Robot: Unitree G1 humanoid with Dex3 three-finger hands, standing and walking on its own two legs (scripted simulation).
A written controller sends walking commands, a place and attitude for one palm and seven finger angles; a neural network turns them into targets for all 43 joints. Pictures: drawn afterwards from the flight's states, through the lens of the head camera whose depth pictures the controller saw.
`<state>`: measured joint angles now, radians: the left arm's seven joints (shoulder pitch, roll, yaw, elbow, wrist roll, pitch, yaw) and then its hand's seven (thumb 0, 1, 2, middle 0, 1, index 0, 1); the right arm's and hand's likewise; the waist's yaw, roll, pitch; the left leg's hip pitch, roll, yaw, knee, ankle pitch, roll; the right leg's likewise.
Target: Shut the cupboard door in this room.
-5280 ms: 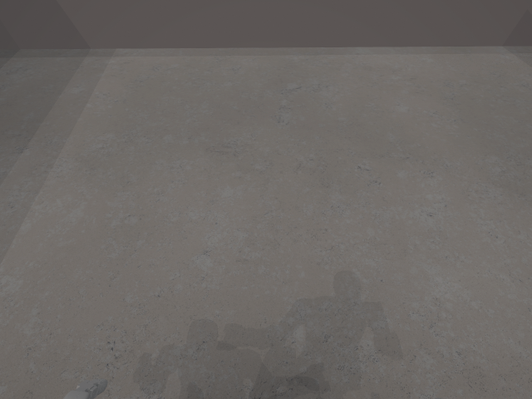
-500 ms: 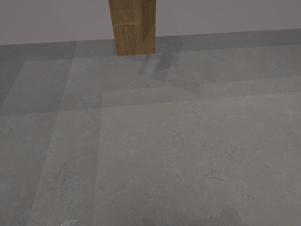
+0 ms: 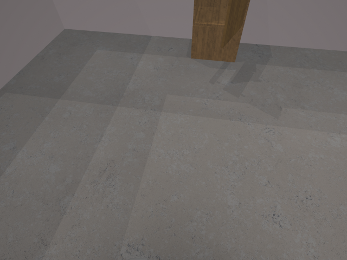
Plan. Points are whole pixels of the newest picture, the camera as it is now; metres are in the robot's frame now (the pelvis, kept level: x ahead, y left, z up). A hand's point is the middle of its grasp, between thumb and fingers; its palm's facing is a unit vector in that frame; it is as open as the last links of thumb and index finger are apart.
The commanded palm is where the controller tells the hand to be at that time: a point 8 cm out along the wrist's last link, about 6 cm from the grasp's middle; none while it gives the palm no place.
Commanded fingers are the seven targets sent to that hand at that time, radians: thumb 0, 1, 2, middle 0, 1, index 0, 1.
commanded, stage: turn or walk to find it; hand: left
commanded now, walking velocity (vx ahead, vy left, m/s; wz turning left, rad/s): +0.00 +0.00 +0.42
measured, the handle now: out of the picture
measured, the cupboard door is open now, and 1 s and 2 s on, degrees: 69 69 69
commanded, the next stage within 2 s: stand and wait in 1.24 s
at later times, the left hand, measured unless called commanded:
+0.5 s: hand out of the picture +0.06 +0.23 -0.15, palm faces +0.20 -0.94 -0.28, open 7.4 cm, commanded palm none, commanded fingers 0.00 0.90 0.90 -0.20 -0.30 -0.20 -0.30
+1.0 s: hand out of the picture -0.08 +0.18 -0.16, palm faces +0.45 -0.85 -0.26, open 7.3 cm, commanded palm none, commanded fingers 0.00 0.90 0.90 -0.20 -0.30 -0.20 -0.30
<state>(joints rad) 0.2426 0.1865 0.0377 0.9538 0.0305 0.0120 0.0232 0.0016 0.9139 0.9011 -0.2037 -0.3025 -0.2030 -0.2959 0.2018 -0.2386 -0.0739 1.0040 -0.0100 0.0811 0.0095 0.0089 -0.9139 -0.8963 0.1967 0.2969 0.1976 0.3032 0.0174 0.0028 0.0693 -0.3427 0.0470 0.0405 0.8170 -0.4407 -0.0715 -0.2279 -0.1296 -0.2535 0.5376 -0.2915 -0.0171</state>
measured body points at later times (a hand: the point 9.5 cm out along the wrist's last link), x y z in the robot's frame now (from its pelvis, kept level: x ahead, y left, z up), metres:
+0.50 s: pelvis -0.01 +0.01 +0.00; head +0.02 -0.01 +0.45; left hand +0.04 +0.27 -0.13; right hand +0.09 -0.22 -0.16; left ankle -0.02 +0.13 -0.74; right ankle +0.01 -0.11 -0.72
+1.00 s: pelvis -0.03 -0.02 +0.00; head +0.00 -0.01 +0.45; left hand -0.11 +0.22 -0.14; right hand +0.14 -0.23 -0.15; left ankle -0.10 +0.11 -0.70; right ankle +0.01 -0.10 -0.74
